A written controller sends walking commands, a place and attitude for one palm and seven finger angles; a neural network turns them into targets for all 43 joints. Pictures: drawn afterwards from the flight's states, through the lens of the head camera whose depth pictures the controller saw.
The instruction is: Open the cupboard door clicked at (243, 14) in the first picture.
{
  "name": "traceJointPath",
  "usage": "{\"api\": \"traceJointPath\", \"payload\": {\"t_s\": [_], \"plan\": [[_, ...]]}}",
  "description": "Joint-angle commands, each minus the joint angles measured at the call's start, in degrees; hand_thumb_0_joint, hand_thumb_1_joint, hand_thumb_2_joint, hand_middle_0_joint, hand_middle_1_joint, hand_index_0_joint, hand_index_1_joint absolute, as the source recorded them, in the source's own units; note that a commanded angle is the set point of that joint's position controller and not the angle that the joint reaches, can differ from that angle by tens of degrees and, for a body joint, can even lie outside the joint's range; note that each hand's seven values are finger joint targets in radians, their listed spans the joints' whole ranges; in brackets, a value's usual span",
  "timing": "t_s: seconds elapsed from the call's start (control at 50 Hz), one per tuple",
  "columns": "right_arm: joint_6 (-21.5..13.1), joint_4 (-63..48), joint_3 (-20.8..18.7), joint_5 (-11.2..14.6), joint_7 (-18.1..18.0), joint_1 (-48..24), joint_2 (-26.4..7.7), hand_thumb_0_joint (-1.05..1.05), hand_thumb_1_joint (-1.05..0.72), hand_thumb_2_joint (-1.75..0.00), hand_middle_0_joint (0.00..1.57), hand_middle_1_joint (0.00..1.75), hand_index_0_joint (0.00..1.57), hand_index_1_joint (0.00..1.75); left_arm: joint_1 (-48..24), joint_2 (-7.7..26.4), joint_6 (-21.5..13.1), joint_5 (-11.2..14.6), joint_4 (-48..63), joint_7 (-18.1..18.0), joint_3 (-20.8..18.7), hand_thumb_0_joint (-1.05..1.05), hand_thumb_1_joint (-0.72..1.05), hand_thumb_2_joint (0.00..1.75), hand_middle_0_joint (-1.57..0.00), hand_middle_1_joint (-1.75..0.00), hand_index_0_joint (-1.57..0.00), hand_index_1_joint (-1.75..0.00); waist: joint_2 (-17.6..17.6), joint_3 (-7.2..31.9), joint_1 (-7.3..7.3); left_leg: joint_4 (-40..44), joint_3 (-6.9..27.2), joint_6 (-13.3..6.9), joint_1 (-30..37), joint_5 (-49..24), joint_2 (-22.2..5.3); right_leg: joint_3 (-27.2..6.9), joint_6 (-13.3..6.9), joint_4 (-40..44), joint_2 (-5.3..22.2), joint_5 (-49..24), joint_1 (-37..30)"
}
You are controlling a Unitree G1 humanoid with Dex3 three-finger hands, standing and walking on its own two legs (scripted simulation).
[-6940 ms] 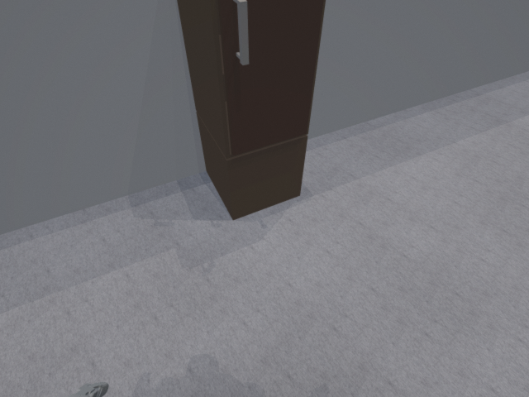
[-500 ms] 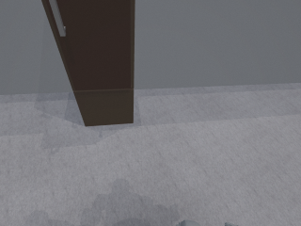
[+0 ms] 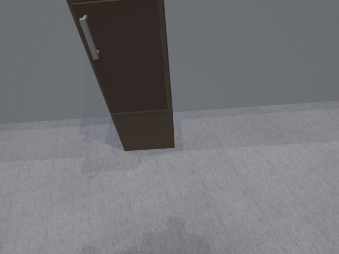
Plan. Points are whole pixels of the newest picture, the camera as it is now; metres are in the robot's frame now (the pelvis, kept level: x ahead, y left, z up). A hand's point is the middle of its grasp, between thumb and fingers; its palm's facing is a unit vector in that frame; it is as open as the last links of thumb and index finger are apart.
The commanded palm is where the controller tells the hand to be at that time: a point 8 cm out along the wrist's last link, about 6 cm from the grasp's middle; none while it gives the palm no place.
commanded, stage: take the last steps up to it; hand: left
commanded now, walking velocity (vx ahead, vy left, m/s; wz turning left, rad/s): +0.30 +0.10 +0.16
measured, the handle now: (90, 37) +0.92 +0.37 +0.12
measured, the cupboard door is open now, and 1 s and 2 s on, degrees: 0 0 0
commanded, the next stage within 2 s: come to a stop and stand still in 1.10 s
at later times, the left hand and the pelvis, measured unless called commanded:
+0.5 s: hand out of the picture -0.02 +0.27 -0.18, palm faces +0.15 -0.98 -0.16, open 7.4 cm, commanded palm none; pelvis +0.09 +0.11 -0.01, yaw +1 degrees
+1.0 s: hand (106, 179) +0.40 +0.26 -0.17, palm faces -0.02 -0.98 -0.20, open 7.4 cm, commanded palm none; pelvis +0.27 +0.09 -0.02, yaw +0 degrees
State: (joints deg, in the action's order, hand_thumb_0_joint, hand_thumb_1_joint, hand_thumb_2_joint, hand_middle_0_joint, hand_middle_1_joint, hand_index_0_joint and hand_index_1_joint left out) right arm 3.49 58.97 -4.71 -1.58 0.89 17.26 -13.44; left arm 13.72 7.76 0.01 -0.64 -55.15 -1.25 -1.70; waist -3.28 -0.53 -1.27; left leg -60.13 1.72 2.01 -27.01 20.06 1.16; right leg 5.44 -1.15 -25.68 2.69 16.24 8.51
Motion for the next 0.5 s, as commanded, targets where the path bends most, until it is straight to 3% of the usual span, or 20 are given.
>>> {"api": "traceJointPath", "payload": {"t_s": [0.0, 0.04, 0.14, 0.24, 0.28, 0.3, 0.32, 0.34, 0.36, 0.38, 0.4, 0.42, 0.44, 0.48], "plan": [[-1.72, -4.13, -0.72, -0.41, 0.65, -3.28, -2.90, 0.00, -0.90, -0.90, 0.20, 0.30, 0.20, 0.30, 5.89, 9.90, -2.82, -0.35, 0.91, -0.47, -2.37, 0.00, 0.90, 0.90, -0.20, -0.30, -0.20, -0.30, 12.18, -5.19, 2.86, -5.06, 0.11, 1.28, -11.16, -5.01, -4.36, -12.24, -3.71, 16.01, 15.46, 3.92, -3.62], [-1.83, -4.37, -0.70, -0.47, 0.90, -5.48, -2.52, 0.00, -0.90, -0.90, 0.20, 0.30, 0.20, 0.30, 9.02, 9.07, -3.14, -0.53, -0.75, -0.39, -2.27, 0.00, 0.90, 0.90, -0.20, -0.30, -0.20, -0.30, 12.54, -6.85, 3.94, -4.05, -0.53, 1.45, -12.38, -6.42, -5.29, -12.06, -3.42, 16.93, 15.80, 5.30, -3.92], [-2.41, -5.62, 0.01, -0.12, 1.39, -9.59, -1.55, 0.00, -0.90, -0.90, 0.20, 0.30, 0.20, 0.30, 12.93, 9.63, -3.73, -1.19, -3.30, -0.11, -2.14, 0.00, 0.90, 0.90, -0.20, -0.30, -0.20, -0.30, 13.23, -7.50, 4.79, 4.60, -3.40, 1.35, -10.90, -6.04, -6.62, -10.51, -4.35, 17.61, 16.45, 3.90, -4.66], [-3.57, -6.72, 1.36, 0.35, 1.76, -13.26, 0.75, 0.00, -0.90, -0.90, 0.20, 0.30, 0.20, 0.30, 15.23, 10.49, -3.51, -1.61, -5.84, 0.06, -1.94, 0.00, 0.90, 0.90, -0.20, -0.30, -0.20, -0.30, 15.45, -7.36, 5.60, 20.11, -7.91, -0.21, 0.05, -2.89, -4.74, -7.00, -4.36, 15.27, 15.72, -2.28, -0.91], [-4.41, -6.06, 1.65, 0.55, 1.52, -10.69, 0.62, 0.00, -0.90, -0.90, 0.20, 0.30, 0.20, 0.30, 14.33, 11.23, -3.27, -1.48, -6.25, -0.01, -2.19, 0.00, 0.90, 0.90, -0.20, -0.30, -0.20, -0.30, 15.76, -5.36, 4.27, 26.02, -8.86, -0.91, 7.48, -2.36, -3.80, -5.84, -4.17, 11.47, 15.17, -5.31, 0.81], [-4.83, -4.95, 1.63, 0.55, 1.24, -7.65, 0.07, 0.00, -0.90, -0.90, 0.20, 0.30, 0.20, 0.30, 13.72, 11.16, -3.01, -1.19, -6.60, 0.03, -2.29, 0.00, 0.90, 0.90, -0.20, -0.30, -0.20, -0.30, 14.57, -4.08, 2.74, 30.50, -10.81, -1.04, 14.02, -4.93, -2.55, -3.59, -3.06, 8.42, 13.53, -5.57, 3.02], [-5.46, -2.83, 1.29, 0.52, 0.68, -1.96, -1.71, 0.00, -0.90, -0.90, 0.20, 0.30, 0.20, 0.30, 13.27, 10.34, -2.75, -0.99, -6.86, 0.04, -2.13, 0.00, 0.90, 0.90, -0.20, -0.30, -0.20, -0.30, 9.90, -1.23, 0.02, 35.40, -11.04, -1.12, 23.73, -6.64, -2.21, -1.29, -1.63, 1.30, 11.22, -6.60, 6.39], [-6.04, -0.65, -0.08, 0.38, -0.10, 5.72, -7.21, 0.00, -0.90, -0.90, 0.20, 0.30, 0.20, 0.30, 14.15, 7.42, -2.65, -0.64, -6.57, 0.31, -1.53, 0.00, 0.90, 0.90, -0.20, -0.30, -0.20, -0.30, -3.15, 4.27, -3.19, 37.28, -2.64, -2.70, 36.17, -4.62, -9.70, 2.40, 0.61, -13.06, 7.07, -1.21, 13.41], [-6.28, 1.03, -1.54, 0.23, -0.85, 12.99, -12.82, 0.00, -0.90, -0.90, 0.20, 0.30, 0.20, 0.30, 13.44, 4.28, -2.58, -0.35, -4.57, 0.52, -0.77, 0.00, 0.90, 0.90, -0.20, -0.30, -0.20, -0.30, -17.21, 7.58, -5.51, 42.75, 17.32, -7.46, 41.97, -6.29, -24.01, 4.77, 3.25, -29.62, 1.05, 18.79, 25.94], [-5.58, 1.54, -1.34, 0.39, -1.40, 14.04, -13.22, 0.00, -0.90, -0.90, 0.20, 0.30, 0.20, 0.30, 9.98, 5.53, -2.33, -0.69, -3.48, 0.15, -0.98, 0.00, 0.90, 0.90, -0.20, -0.30, -0.20, -0.30, -11.77, 5.52, -5.77, 45.44, 18.85, -10.42, 39.25, -6.42, -27.07, -0.99, 1.76, -37.55, 2.21, 19.22, 29.49], [-5.76, 1.21, -0.64, 0.29, -1.76, 10.22, -9.90, 0.00, -0.90, -0.90, 0.20, 0.30, 0.20, 0.30, 7.41, 5.64, -2.13, -0.84, -3.77, 0.09, -1.04, 0.00, 0.90, 0.90, -0.20, -0.30, -0.20, -0.30, -8.60, 1.85, -4.86, 46.79, 15.25, -10.54, 33.05, -5.33, -25.39, -2.59, 1.33, -41.48, 4.59, 15.30, 29.35], [-6.07, 0.25, 0.12, 0.43, -1.99, 5.96, -7.37, 0.00, -0.90, -0.90, 0.20, 0.30, 0.20, 0.30, 6.54, 5.02, -2.14, -0.79, -4.24, 0.60, -1.23, 0.00, 0.90, 0.90, -0.20, -0.30, -0.20, -0.30, -6.80, -1.94, -3.14, 46.99, 12.22, -10.65, 27.78, -6.92, -23.57, -3.10, 1.25, -43.22, 5.83, 10.63, 29.53], [-6.50, -0.48, 0.95, 0.61, -1.96, 2.43, -4.74, 0.00, -0.90, -0.90, 0.20, 0.30, 0.20, 0.30, 6.43, 5.69, -2.08, -0.84, -5.28, 1.23, -1.44, 0.00, 0.90, 0.90, -0.20, -0.30, -0.20, -0.30, -2.81, -4.40, -1.47, 48.01, 8.46, -10.15, 22.41, -9.17, -21.91, -3.48, 1.65, -43.05, 7.02, 6.62, 27.53], [-7.47, -0.03, 1.68, 0.64, -2.16, 2.01, -2.21, 0.00, -0.90, -0.90, 0.20, 0.30, 0.20, 0.30, 8.27, 3.52, -1.45, -1.00, -6.13, 1.60, -1.43, 0.00, 0.90, 0.90, -0.20, -0.30, -0.20, -0.30, -3.17, -6.40, 0.57, 49.52, 2.29, -9.14, 18.53, -16.69, -18.89, -2.90, 2.41, -41.49, 6.56, 1.84, 24.32]]}}
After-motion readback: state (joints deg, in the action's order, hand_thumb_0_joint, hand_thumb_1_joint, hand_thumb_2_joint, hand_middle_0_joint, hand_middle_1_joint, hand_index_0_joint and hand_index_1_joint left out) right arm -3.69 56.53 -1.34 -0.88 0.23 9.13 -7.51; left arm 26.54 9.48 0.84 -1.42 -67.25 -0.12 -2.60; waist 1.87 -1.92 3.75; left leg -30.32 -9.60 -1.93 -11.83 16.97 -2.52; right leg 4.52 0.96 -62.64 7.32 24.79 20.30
